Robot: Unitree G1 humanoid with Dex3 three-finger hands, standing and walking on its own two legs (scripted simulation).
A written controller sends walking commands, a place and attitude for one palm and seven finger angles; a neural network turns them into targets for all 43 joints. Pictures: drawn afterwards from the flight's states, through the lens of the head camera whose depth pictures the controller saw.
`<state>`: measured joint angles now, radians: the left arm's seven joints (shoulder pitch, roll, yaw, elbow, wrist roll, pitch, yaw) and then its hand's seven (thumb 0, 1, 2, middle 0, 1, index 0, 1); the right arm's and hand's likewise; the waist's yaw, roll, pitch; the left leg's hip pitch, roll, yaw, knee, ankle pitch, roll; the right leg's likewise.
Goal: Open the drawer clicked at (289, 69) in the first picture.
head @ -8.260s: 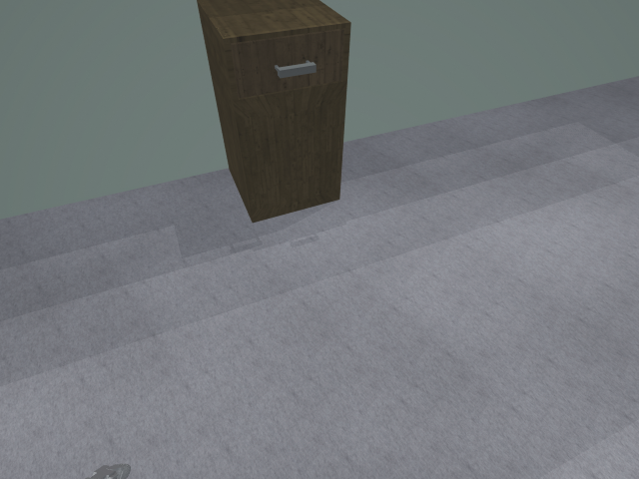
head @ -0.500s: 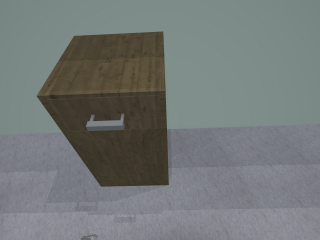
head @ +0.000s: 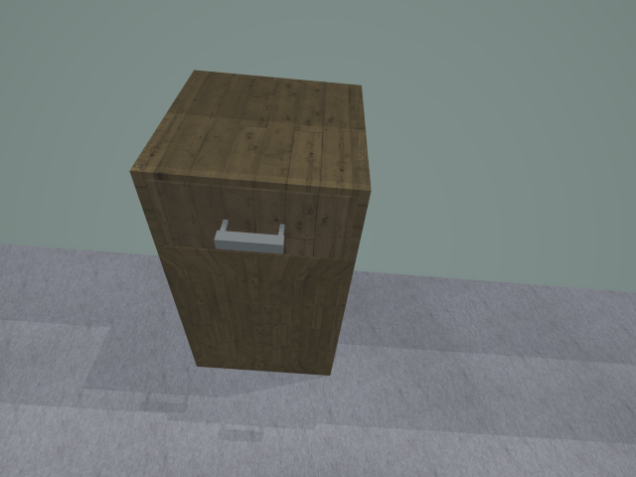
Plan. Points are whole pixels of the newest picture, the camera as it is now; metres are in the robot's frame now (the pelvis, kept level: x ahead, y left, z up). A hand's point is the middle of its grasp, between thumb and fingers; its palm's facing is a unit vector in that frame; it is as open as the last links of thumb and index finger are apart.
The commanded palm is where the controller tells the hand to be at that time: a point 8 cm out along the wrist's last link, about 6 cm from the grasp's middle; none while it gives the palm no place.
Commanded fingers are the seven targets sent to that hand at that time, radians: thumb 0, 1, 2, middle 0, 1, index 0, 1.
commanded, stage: come to a stop and stand still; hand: left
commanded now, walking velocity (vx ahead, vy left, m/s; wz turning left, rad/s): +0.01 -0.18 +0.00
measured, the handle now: (251, 234) +0.57 +0.17 -0.08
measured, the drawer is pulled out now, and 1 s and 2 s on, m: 0.00 0.00 0.00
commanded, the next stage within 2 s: look again from close up in 0.80 s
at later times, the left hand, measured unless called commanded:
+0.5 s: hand out of the picture +0.04 +0.10 -0.17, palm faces +0.04 -0.97 -0.23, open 7.2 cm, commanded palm none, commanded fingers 0.00 0.90 0.90 -0.20 -0.30 -0.20 -0.30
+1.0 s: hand out of the picture -0.03 +0.06 -0.18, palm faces +0.04 -0.98 -0.17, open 7.4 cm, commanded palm none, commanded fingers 0.00 0.90 0.90 -0.20 -0.30 -0.20 -0.30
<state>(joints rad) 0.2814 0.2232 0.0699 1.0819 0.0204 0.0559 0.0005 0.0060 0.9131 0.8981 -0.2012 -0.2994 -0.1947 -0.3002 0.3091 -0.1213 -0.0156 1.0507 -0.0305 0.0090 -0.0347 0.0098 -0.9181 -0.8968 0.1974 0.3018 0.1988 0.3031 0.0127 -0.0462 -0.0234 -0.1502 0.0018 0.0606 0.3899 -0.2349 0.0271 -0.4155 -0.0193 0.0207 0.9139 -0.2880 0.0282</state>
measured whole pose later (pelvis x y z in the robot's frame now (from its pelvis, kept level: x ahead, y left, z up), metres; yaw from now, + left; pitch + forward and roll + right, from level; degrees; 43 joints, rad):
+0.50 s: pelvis +0.00 -0.09 -0.01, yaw +0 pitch -1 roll +0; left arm 0.22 0.14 0.02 1.11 0.00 0.00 0.03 0.01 0.95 0.90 -0.20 -0.30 -0.20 -0.30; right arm 0.32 -0.16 -0.02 1.15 -0.02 0.02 -0.04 0.01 -0.91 -0.90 0.19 0.30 0.20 0.30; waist -0.03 0.06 0.02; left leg -0.20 0.08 0.02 0.50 -0.26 -0.02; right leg -0.14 0.05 -0.11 0.46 -0.31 -0.08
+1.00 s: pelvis +0.01 -0.08 +0.00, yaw -2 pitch +0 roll +0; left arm 0.36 0.08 0.00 1.12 0.02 -0.05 0.06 0.01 0.91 0.90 -0.21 -0.30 -0.20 -0.30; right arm 0.25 -0.16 -0.02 1.08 -0.01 0.01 -0.04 0.01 -0.92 -0.90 0.20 0.30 0.20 0.30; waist 0.02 0.01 0.05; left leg -0.27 0.05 0.03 0.71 -0.34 0.00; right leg -0.12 0.06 -0.07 0.39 -0.26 -0.06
